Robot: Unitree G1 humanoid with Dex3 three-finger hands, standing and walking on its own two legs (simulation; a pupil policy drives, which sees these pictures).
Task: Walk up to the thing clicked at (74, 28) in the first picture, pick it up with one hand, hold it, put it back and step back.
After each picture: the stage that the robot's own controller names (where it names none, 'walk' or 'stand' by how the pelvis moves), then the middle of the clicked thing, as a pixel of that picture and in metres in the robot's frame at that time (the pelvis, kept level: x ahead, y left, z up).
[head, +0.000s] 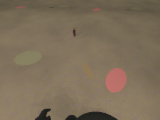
stand; (74, 32) +2.16 +0.56 -0.65
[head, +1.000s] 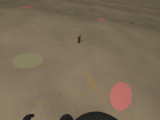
walk; (79, 38) +2.06 +0.31 -0.63
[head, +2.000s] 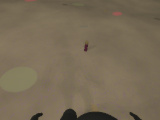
walk; (86, 46) +1.43 +0.13 -0.64
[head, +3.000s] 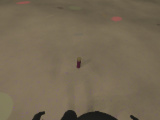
walk; (78, 62) +0.95 +0.18 -0.65
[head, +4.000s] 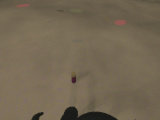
walk; (73, 77) +0.64 +0.21 -0.63
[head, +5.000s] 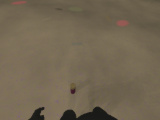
stand; (72, 88) +0.45 +0.16 -0.64
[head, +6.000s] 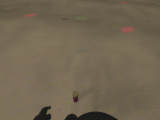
stand; (75, 97) +0.41 +0.17 -0.64
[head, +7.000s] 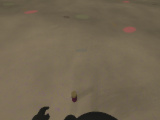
stand; (74, 97) +0.39 +0.17 -0.65
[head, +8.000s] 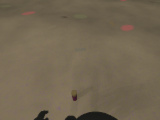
stand; (74, 95) +0.41 +0.18 -0.66
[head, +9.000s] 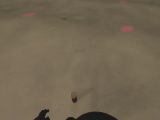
stand; (74, 97) +0.39 +0.18 -0.66
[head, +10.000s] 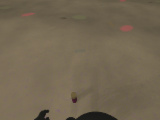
stand; (74, 97) +0.38 +0.18 -0.66
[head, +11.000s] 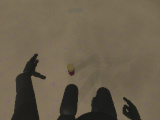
go down; (71, 70) +0.44 +0.17 -0.42
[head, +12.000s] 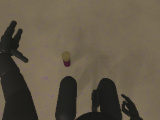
go down; (66, 60) +0.48 +0.18 -0.29
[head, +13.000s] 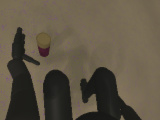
close in; (44, 47) +0.48 +0.23 -0.18
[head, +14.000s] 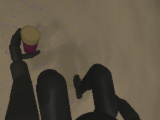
close; (30, 43) +0.47 +0.25 -0.17
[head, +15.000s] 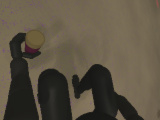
lift; (32, 45) +0.44 +0.24 -0.17
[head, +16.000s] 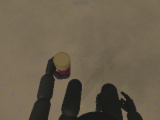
lift; (64, 68) +0.33 +0.19 +0.01
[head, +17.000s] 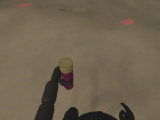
hold; (67, 76) +0.30 +0.16 +0.05
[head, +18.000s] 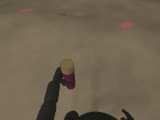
hold; (69, 76) +0.30 +0.15 +0.06
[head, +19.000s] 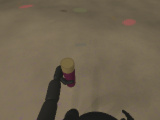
crouch; (69, 74) +0.31 +0.15 +0.05
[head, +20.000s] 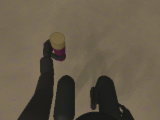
crouch; (59, 50) +0.47 +0.17 -0.04
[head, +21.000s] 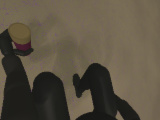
lower; (23, 43) +0.47 +0.25 -0.17
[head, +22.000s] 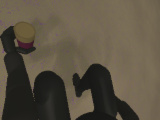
lower; (25, 41) +0.47 +0.25 -0.17
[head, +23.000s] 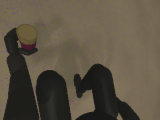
lower; (28, 43) +0.46 +0.25 -0.16
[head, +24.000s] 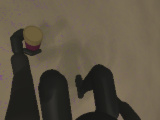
lower; (33, 43) +0.46 +0.25 -0.16
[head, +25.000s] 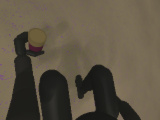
draw back; (36, 45) +0.46 +0.23 -0.16
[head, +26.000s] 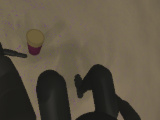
rise; (34, 45) +0.46 +0.23 -0.18
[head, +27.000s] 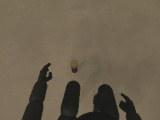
walk; (74, 67) +0.47 +0.15 -0.38
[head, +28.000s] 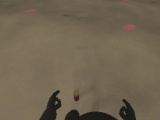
stand; (76, 95) +0.41 +0.13 -0.59
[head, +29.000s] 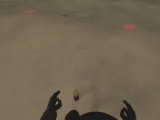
stand; (76, 95) +0.41 +0.14 -0.60
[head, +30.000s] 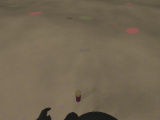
stand; (78, 96) +0.42 +0.12 -0.64
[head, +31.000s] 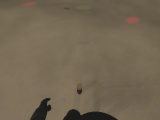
walk; (79, 89) +0.44 +0.10 -0.63
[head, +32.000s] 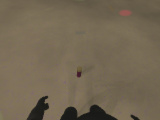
walk; (79, 72) +0.65 +0.12 -0.64
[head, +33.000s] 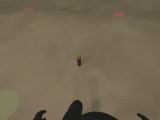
walk; (79, 60) +0.98 +0.29 -0.62
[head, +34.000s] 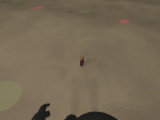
stand; (82, 61) +1.06 +0.18 -0.65
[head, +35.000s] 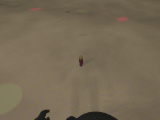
stand; (81, 61) +1.06 +0.20 -0.66
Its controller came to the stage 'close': yes
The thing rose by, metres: 0.69
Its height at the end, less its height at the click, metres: +0.00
